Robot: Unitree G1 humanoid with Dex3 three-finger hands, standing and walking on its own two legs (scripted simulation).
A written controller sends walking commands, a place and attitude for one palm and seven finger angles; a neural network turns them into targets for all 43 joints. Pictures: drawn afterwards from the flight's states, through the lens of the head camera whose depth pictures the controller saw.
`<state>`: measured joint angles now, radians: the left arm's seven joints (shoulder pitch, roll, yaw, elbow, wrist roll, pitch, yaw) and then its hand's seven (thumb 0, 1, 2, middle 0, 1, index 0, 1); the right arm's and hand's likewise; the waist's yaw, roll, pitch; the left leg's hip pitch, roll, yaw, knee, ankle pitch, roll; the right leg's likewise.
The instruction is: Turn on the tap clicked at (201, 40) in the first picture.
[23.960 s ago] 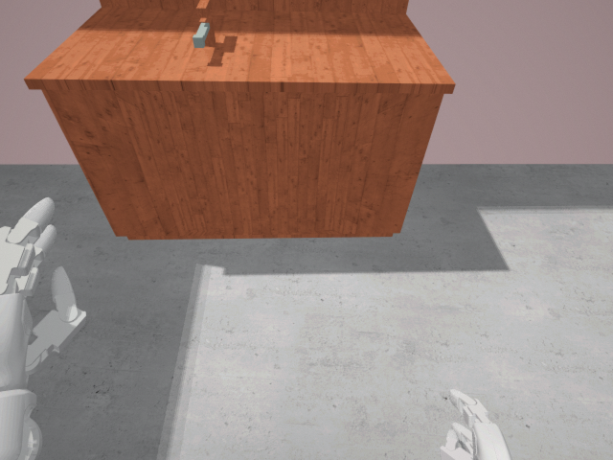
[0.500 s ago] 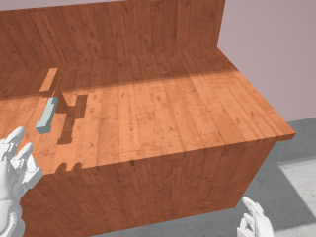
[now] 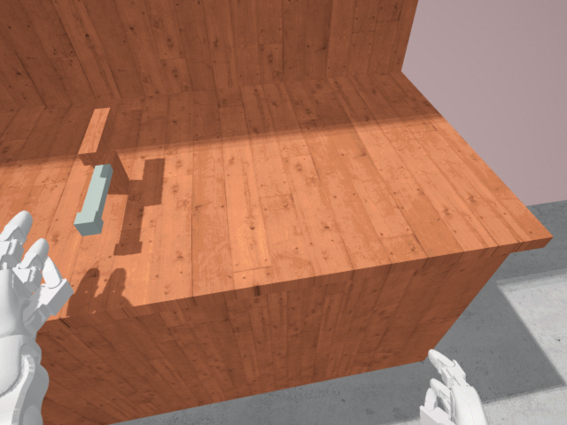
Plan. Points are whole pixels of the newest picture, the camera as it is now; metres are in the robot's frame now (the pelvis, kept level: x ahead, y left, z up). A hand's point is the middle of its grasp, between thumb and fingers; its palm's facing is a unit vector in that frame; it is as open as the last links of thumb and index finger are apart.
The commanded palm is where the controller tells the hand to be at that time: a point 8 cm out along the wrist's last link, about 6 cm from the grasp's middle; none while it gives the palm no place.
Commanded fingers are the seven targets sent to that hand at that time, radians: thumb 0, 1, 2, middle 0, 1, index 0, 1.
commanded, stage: reach beside the lever's end, fingers flat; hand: left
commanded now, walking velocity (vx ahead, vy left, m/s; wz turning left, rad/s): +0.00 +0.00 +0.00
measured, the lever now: (89, 223) +0.36 +0.35 +0.08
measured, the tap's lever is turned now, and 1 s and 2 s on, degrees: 0 0 0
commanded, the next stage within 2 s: push the lever round in 1.36 s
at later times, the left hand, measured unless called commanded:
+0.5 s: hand (59, 266) +0.27 +0.34 +0.09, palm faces +0.51 -0.85 -0.11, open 7.7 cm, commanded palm +0.23 +0.38 +0.09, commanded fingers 0.00 0.90 0.90 -0.16 -0.17 -0.16 -0.17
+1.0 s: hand (63, 246) +0.32 +0.36 +0.08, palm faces +0.50 -0.86 -0.13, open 7.8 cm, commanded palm +0.26 +0.40 +0.08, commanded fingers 0.00 0.90 0.90 -0.15 -0.15 -0.15 -0.15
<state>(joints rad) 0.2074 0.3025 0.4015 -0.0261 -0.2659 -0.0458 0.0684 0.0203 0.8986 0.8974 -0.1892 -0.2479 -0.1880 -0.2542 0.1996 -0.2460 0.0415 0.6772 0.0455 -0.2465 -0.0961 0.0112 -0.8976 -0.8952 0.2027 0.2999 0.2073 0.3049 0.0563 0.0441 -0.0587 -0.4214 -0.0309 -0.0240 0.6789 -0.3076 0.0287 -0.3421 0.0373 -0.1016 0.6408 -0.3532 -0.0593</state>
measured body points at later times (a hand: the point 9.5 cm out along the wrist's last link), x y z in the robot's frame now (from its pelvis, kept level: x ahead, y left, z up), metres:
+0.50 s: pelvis +0.00 +0.02 +0.00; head +0.02 +0.02 +0.45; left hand +0.24 +0.38 +0.10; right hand +0.17 -0.22 -0.09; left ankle +0.03 +0.10 -0.72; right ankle -0.01 -0.08 -0.72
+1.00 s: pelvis +0.00 +0.01 -0.01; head +0.04 +0.02 +0.44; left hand +0.28 +0.41 +0.09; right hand +0.12 -0.25 -0.11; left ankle +0.03 +0.10 -0.72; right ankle -0.01 -0.08 -0.72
